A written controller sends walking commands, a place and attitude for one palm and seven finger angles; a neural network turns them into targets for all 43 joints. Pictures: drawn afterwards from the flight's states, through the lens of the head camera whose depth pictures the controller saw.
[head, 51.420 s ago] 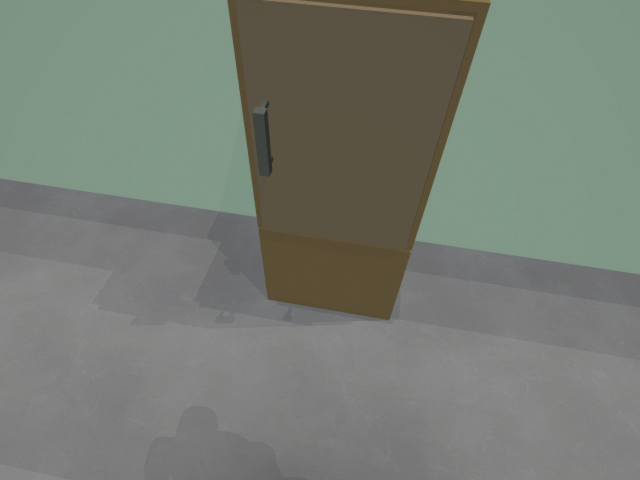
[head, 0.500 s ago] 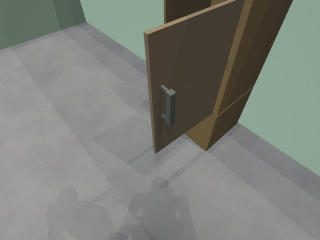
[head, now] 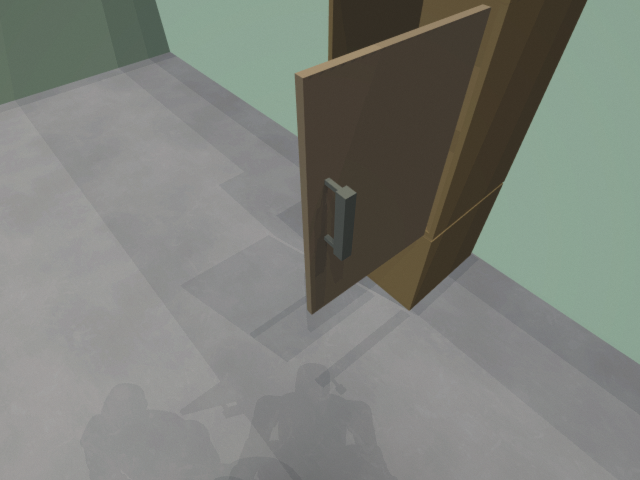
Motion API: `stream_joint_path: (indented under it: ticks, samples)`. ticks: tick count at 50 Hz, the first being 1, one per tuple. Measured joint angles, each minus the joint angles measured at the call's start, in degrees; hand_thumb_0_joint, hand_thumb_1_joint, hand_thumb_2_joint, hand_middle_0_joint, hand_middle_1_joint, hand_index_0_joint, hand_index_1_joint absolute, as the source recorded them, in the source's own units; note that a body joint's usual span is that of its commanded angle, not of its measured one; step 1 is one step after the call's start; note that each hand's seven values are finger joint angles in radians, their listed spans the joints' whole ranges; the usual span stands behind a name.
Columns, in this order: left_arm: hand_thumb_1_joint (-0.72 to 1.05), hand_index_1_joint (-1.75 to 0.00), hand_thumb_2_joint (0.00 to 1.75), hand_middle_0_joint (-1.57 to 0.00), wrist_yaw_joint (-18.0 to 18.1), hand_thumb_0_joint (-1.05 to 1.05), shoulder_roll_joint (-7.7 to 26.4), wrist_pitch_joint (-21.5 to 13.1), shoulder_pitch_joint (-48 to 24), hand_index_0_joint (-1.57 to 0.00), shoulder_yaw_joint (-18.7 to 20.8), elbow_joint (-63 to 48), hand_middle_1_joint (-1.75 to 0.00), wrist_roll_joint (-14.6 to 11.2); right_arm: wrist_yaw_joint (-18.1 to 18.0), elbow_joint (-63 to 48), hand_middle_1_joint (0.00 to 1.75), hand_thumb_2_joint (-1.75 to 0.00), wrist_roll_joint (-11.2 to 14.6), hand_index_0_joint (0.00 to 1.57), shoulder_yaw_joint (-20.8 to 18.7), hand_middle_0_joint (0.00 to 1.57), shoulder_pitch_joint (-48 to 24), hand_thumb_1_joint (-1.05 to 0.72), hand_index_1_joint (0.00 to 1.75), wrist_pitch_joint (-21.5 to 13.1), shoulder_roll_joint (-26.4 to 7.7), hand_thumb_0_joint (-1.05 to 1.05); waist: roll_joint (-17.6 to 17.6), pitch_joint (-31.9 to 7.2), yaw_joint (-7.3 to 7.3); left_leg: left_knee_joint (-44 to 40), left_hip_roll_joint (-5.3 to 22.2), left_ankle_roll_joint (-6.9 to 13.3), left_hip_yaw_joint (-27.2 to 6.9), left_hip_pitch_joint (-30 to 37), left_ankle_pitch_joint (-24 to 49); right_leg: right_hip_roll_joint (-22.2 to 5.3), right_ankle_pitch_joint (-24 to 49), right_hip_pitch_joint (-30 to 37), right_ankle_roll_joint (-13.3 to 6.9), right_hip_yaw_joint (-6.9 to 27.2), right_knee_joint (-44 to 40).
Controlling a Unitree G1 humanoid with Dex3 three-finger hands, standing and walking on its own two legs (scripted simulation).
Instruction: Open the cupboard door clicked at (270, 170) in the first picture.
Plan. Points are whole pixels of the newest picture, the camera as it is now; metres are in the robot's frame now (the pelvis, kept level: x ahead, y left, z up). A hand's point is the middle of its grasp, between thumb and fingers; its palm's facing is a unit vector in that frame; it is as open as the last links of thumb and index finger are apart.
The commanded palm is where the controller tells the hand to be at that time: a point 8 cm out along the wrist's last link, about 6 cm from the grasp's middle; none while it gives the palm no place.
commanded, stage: look to check the result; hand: left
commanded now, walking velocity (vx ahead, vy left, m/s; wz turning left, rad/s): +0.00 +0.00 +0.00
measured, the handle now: (336, 219) +0.55 +0.00 -0.03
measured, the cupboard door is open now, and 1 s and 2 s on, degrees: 87 87 87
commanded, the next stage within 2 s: stand and wait in 0.50 s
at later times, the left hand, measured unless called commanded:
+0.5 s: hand out of the picture +0.01 +0.17 -0.17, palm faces +0.02 -0.98 -0.20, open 7.4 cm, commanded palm none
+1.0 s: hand out of the picture +0.02 +0.17 -0.17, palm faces +0.02 -0.97 -0.22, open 7.4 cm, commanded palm none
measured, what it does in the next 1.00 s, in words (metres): stands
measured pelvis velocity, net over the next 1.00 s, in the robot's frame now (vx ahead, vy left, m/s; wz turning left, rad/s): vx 0.01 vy -0.02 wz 0.01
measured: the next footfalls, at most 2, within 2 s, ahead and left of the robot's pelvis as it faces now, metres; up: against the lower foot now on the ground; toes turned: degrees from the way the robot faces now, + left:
none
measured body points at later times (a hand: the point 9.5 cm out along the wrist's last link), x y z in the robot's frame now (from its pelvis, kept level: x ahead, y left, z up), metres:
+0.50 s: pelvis +0.01 -0.01 +0.00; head +0.02 -0.02 +0.45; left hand +0.01 +0.22 -0.16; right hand +0.00 -0.22 -0.17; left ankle +0.02 +0.11 -0.74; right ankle +0.01 -0.09 -0.74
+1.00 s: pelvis +0.01 -0.02 +0.00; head +0.03 -0.03 +0.45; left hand +0.02 +0.22 -0.15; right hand +0.02 -0.24 -0.17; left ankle +0.02 +0.11 -0.74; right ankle +0.01 -0.09 -0.74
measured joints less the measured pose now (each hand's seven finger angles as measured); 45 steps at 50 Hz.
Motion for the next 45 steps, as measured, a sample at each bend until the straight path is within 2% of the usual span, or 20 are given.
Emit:
stream_joint_path:
  ticks: [45]
  samples:
    - [0.91,-0.3,0.89,-0.2,-0.3,0.0,1.74,-0.44,-2.2,-0.2,-0.04,-0.08,-0.3,-0.08,0.16,0.63,0.3,-0.9,0.07,0.2,0.08,0.2,-2.18,-0.9,0.3,0.0,-2.19,0.0,0.3,0.87,-0.1,-1.58,1.02,-1.31,-0.81,1.62,-0.12,1.16,-0.15,1.97,-1.16,-0.7,-2.08]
